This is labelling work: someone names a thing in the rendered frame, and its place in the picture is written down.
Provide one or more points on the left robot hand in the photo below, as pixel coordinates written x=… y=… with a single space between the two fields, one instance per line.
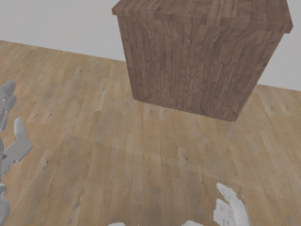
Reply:
x=18 y=149

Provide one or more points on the right robot hand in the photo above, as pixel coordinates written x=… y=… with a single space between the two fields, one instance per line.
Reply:
x=231 y=214

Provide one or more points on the counter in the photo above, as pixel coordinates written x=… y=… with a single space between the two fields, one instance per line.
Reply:
x=203 y=57

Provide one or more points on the left robot forearm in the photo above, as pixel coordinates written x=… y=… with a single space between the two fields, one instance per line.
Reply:
x=4 y=205

